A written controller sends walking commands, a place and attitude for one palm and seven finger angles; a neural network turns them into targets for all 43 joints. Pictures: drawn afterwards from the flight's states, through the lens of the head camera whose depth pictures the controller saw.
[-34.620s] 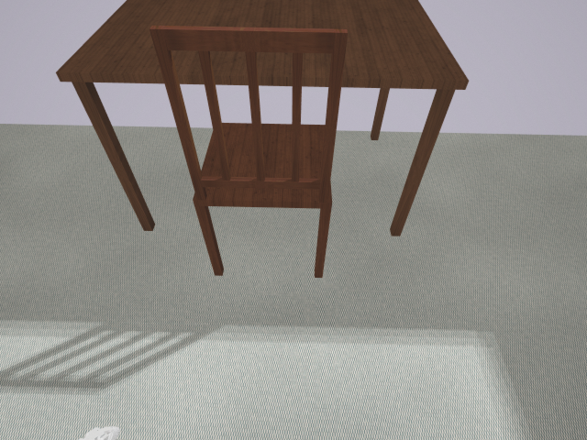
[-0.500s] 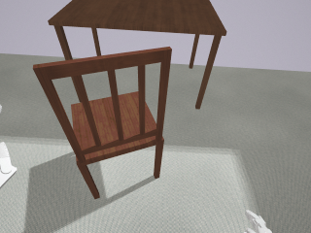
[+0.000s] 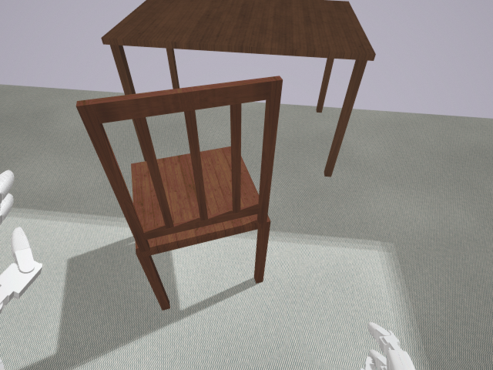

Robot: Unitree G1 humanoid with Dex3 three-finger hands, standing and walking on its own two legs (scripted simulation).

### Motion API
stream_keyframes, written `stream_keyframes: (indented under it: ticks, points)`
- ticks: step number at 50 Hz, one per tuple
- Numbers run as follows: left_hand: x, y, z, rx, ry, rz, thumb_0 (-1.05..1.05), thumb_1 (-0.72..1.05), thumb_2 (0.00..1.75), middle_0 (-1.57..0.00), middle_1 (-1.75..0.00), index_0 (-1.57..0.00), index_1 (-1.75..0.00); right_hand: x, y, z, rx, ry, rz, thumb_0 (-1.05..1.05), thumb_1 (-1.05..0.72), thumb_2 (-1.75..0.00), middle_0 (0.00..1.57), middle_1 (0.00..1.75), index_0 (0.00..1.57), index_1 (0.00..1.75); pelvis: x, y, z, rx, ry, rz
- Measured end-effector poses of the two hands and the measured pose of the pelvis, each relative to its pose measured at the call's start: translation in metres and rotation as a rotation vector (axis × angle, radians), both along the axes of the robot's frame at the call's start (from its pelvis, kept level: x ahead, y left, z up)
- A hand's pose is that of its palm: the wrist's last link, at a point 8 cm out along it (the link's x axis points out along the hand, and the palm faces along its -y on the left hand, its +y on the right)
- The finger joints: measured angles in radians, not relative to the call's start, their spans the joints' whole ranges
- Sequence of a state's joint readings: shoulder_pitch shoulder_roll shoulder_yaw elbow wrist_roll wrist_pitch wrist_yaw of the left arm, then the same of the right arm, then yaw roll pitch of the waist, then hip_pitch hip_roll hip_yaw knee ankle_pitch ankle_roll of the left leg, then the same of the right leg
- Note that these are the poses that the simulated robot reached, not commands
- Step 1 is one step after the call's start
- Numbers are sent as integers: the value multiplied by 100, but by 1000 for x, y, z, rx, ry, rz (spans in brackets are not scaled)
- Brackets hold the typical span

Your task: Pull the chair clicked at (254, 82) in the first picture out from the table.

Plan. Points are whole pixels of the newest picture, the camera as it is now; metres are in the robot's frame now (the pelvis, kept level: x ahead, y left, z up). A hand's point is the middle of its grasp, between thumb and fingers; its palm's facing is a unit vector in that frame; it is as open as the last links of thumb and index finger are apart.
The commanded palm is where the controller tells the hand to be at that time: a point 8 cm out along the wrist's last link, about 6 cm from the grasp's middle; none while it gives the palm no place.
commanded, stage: stop stepping back and stand still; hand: left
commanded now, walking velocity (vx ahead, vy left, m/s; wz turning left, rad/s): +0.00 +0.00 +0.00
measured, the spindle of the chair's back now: (197, 173) +0.59 +0.17 -0.06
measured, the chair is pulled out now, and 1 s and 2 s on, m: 0.59 0.59 0.59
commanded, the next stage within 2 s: let the arm hang, fingers relaxed in 0.66 s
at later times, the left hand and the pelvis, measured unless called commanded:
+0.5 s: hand (57, 224) +0.25 +0.27 +0.16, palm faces +0.36 -0.79 -0.50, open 7.4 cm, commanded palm +0.19 +0.31 +0.18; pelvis +0.05 +0.01 +0.00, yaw -1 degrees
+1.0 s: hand out of the picture +0.14 +0.19 -0.15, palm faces -0.02 -0.98 -0.21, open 7.4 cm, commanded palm none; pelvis +0.04 +0.01 +0.00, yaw +0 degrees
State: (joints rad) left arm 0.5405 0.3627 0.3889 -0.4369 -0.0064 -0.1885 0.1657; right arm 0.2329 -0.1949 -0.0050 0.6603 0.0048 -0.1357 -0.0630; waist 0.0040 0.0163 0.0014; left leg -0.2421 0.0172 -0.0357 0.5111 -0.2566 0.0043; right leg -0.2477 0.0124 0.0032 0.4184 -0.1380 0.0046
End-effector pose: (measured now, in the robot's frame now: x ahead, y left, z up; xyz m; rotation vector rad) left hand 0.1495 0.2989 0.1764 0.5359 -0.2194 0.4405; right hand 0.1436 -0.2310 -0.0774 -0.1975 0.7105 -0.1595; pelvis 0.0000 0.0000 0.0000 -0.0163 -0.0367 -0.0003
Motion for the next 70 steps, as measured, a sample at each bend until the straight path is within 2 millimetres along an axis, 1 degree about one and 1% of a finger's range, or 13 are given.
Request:
stream_keyframes:
  ticks: [9, 19, 29, 38, 40, 44, 46, 48, 51, 55, 60, 65, 70]
  points:
    - [30, 6, -4, 3, 43, -16, 2, 89, 90, -21, -31, -21, -30, 12, -13, 7, -41, 26, -50, 1, -90, -90, 20, 30, 20, 30, 19, 4, 4, -1, 19, -8]
    - [61, 7, -1, 28, 67, -83, 2, 89, 90, -21, -31, -22, -30, 40, 0, 8, -21, 34, -64, 1, -91, -90, 20, 30, 20, 30, 42, 11, 5, 0, 27, -8]
    - [67, 14, 1, 22, 72, -70, 2, 89, 89, -21, -31, -22, -30, 66, 18, 8, 8, 22, -32, 1, -90, -90, 20, 30, 20, 30, 54, 16, 5, 0, 28, -9]
    - [66, 15, 0, -7, 56, -53, 2, 89, 90, -21, -31, -21, -30, 70, 19, 11, 2, 16, -25, 1, -90, -90, 20, 30, 20, 30, 55, 17, 5, -3, 24, -8]
    - [72, 17, -25, -9, 143, -66, 1, 89, 90, -21, -31, -21, -30, 68, 16, 4, 17, 22, 17, 1, -90, -90, 20, 30, 20, 30, 52, 18, 3, -1, 42, 5]
    - [74, 13, -149, -244, 590, 4, 1, 90, 90, -20, -30, -20, -29, 51, 10, -25, 34, 137, 48, 1, -91, -90, 20, 30, 20, 30, 46, 20, -4, 15, 59, 11]
    - [53, -6, -213, -361, 843, 27, 1, 91, 90, -20, -30, -20, -29, 34, 9, -34, 42, 201, 37, 1, -91, -90, 20, 30, 20, 30, 43, 18, -5, 20, 52, 9]
    - [22, -34, -263, -456, 1068, 20, 1, 91, 90, -20, -30, -20, -29, 12, 7, -41, 44, 270, 17, 1, -91, -90, 20, 30, 20, 30, 41, 15, -5, 23, 42, 4]
    - [-34, -79, -309, -578, 1324, -9, 1, 91, 90, -20, -30, -20, -29, -28, 4, -46, 37, 391, -16, 1, -91, -90, 20, 30, 20, 30, 39, 10, -4, 22, 27, 1]
    - [-70, -73, -319, -631, 1369, 109, -4, 103, 89, -21, -31, -21, -30, -84, 0, -52, 30, 580, -39, 0, -91, -90, 20, 30, 20, 30, 35, 1, -2, 11, 22, 17]
    - [-113, -63, -316, -602, 1487, 181, -3, 100, 89, -21, -30, -21, -29, -136, -1, -59, 60, 726, -82, 1, -91, -90, 19, 30, 20, 30, 33, -5, 0, 6, 20, 21]
    - [-139, -62, -310, -587, 1559, 235, -1, 95, 89, -20, -30, -20, -29, -164, 4, -65, 98, 786, -103, 0, -91, -90, 19, 30, 20, 30, 32, -7, 0, 10, 19, 17]
    - [-146, -72, -310, -599, 1572, 240, 0, 93, 90, -20, -30, -20, -29, -170, 10, -70, 127, 790, -103, 0, -91, -90, 19, 30, 19, 30, 31, -10, 0, 14, 18, 13]
